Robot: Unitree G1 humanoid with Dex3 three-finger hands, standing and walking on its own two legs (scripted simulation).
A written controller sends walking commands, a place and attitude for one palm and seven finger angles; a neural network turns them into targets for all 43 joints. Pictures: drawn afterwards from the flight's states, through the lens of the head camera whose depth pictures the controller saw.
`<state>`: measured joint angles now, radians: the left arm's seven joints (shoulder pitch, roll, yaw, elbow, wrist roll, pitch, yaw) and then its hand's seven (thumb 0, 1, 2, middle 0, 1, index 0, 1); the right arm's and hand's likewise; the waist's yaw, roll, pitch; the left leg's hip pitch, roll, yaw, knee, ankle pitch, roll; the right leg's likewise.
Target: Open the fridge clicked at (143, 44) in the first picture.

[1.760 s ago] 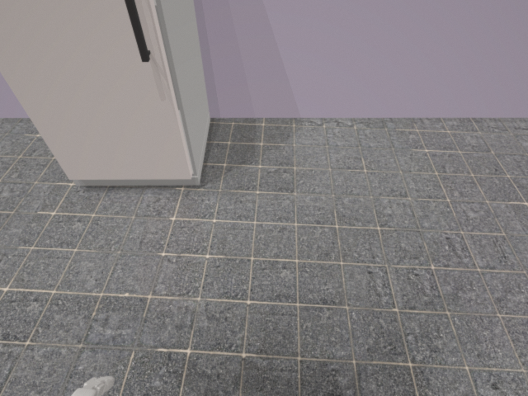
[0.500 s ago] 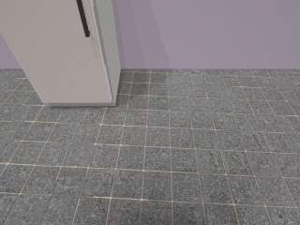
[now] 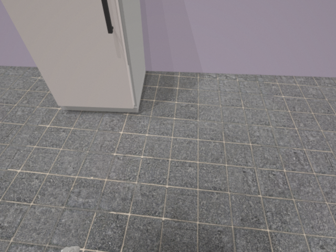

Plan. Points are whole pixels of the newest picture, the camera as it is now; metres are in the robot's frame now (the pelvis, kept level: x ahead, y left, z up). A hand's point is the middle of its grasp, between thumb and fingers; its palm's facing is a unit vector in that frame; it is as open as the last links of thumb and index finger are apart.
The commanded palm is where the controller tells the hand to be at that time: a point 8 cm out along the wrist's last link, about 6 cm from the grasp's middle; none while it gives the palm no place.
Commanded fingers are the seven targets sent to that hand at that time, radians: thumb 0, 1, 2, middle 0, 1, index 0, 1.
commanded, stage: walk to a spot facing it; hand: right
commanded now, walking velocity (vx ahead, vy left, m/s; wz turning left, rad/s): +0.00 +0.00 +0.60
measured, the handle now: out of the picture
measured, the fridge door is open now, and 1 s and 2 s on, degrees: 0 0 0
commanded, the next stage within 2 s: none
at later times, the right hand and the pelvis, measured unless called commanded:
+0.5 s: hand out of the picture +0.06 -0.17 -0.16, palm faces -0.18 +0.95 -0.24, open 7.4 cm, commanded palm none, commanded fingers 0.00 -0.90 -0.90 0.20 0.30 0.20 0.30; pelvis -0.03 +0.01 +0.00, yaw +14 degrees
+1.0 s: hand (213, 235) +0.21 -0.12 -0.17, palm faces -0.57 +0.81 -0.16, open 7.4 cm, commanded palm none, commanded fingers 0.00 -0.90 -0.90 0.20 0.30 0.20 0.30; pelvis +0.01 +0.00 +0.00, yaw +33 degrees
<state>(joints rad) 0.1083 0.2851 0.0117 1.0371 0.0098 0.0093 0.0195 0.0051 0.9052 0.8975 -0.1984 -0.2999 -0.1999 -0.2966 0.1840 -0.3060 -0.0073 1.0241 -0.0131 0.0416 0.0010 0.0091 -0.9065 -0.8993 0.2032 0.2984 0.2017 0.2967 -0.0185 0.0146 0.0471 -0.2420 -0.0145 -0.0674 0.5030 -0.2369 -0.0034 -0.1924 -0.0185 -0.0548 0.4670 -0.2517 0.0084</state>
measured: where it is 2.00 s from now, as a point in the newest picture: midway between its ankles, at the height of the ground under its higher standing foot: (116, 243)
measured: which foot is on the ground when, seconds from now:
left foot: down 0.00-0.64, up 0.66-1.00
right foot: down 0.00-0.16, up 0.18-0.62, down 0.64-1.00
